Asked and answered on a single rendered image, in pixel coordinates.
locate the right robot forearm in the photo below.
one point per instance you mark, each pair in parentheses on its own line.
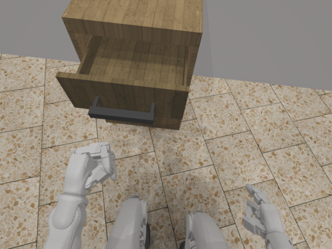
(277,240)

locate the handle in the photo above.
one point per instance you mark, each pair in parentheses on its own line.
(121,114)

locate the robot shin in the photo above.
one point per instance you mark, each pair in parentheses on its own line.
(188,244)
(142,230)

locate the drawer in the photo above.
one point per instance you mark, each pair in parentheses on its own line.
(131,75)

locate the robot right shin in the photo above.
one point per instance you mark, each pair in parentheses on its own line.
(188,244)

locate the robot left hand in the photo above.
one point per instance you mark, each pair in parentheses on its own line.
(83,161)

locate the robot right hand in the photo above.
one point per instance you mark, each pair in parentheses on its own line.
(267,219)

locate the cabinet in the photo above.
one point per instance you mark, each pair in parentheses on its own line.
(178,22)

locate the robot left shin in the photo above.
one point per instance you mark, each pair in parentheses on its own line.
(142,230)

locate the left robot forearm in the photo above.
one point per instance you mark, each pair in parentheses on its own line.
(66,221)

